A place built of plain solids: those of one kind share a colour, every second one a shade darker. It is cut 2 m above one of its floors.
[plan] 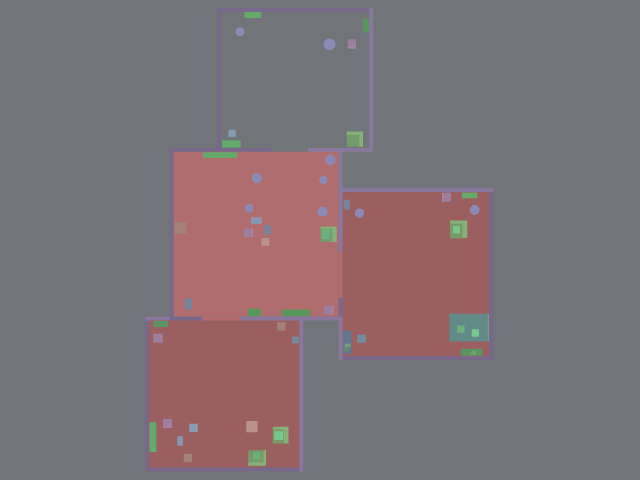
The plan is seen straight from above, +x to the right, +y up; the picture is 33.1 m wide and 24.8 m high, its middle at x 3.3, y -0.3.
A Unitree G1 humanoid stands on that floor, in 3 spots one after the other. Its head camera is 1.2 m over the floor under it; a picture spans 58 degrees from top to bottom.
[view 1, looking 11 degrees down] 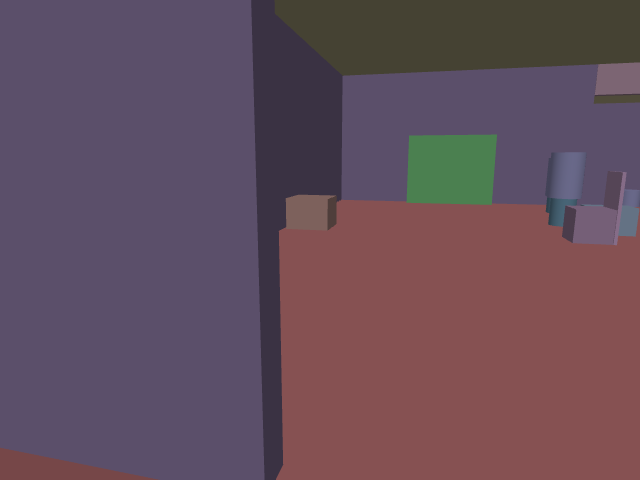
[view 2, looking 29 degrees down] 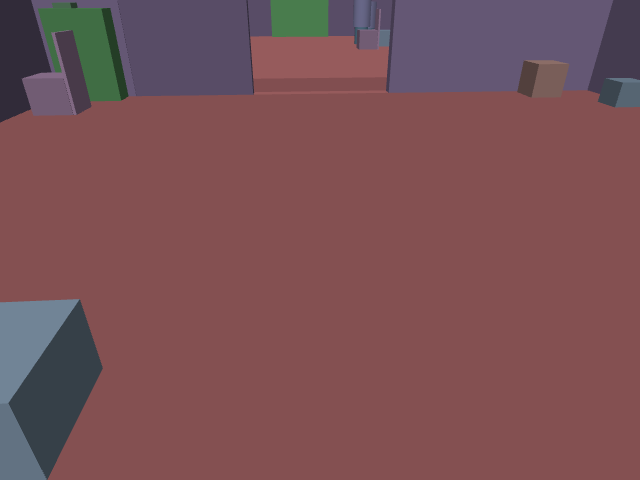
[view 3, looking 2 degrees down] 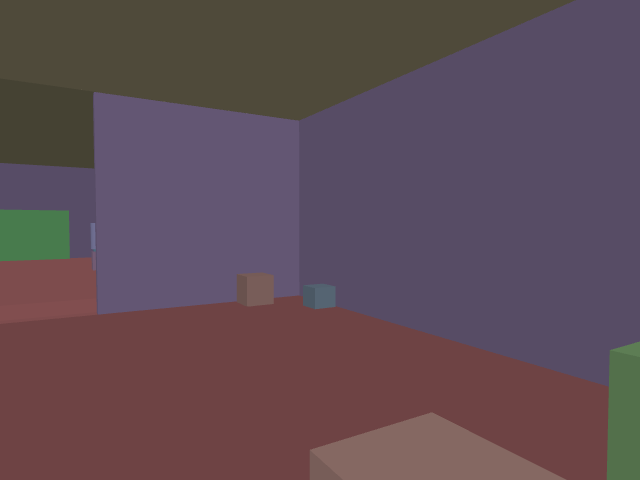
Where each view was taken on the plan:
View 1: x -2.30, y -5.70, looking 104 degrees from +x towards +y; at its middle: floor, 5.30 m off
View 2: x -2.30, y -11.02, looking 86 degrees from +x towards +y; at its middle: floor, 2.48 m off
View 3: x -1.24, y -10.92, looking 59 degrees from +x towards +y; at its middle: wall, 6.75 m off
